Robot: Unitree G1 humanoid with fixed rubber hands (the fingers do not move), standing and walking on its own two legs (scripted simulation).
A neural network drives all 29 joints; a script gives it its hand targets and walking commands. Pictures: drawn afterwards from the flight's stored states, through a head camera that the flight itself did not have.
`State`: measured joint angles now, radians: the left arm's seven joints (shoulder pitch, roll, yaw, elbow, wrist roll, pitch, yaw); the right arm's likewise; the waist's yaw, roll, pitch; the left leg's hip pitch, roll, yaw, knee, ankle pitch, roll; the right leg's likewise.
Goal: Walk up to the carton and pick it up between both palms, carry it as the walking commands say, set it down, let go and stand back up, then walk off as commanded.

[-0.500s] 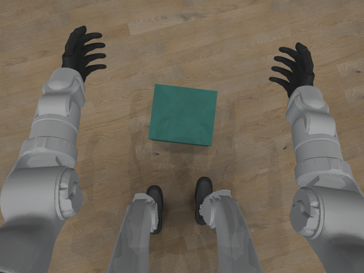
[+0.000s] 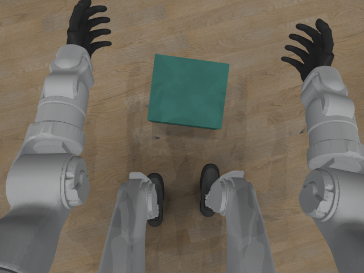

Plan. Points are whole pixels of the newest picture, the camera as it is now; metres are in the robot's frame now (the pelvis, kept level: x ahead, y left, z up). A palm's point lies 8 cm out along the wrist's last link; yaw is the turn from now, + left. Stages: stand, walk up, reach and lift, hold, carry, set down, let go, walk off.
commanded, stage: reach and lift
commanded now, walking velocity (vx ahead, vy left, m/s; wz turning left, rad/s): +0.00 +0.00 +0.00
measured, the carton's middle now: (187, 95) +0.51 -0.02 -0.49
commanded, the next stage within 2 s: none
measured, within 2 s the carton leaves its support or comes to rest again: neither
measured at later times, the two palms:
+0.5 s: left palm (111, 74) +0.52 +0.18 -0.27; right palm (271, 87) +0.50 -0.23 -0.27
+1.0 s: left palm (127, 88) +0.51 +0.18 -0.41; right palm (257, 94) +0.50 -0.24 -0.40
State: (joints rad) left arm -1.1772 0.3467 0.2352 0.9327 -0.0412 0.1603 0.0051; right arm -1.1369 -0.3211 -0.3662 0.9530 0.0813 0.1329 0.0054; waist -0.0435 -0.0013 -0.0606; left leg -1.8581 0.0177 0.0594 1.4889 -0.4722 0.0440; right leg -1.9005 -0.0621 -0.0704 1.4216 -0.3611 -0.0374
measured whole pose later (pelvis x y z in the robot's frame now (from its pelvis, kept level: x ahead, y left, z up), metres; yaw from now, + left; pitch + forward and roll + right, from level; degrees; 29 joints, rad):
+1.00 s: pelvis -0.03 -0.01 -0.21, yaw +0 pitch +36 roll +0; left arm -1.50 0.45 -0.01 1.20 -0.26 0.04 0.08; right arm -1.53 -0.46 -0.04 1.31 0.35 0.01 -0.10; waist -0.03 -0.02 0.43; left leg -2.29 0.06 0.06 2.27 -0.61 0.06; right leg -2.36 -0.10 -0.07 2.18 -0.45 -0.09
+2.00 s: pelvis -0.03 -0.01 -0.22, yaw +0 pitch +37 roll +0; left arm -1.57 0.38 -0.08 1.25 -0.30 -0.01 0.10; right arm -1.63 -0.38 0.01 1.40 0.34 -0.06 -0.12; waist -0.02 -0.01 0.44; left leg -2.33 0.04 0.04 2.29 -0.61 0.05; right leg -2.39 -0.08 -0.07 2.20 -0.46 -0.07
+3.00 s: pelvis -0.04 -0.01 -0.22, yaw +3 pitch +33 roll -1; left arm -1.52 0.36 -0.07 1.17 -0.25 0.14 0.13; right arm -1.51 -0.37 -0.06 1.22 0.32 0.08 -0.14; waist -0.06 0.01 0.43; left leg -2.28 -0.03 0.03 2.27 -0.57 0.03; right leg -2.31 -0.04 -0.03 2.20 -0.47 -0.02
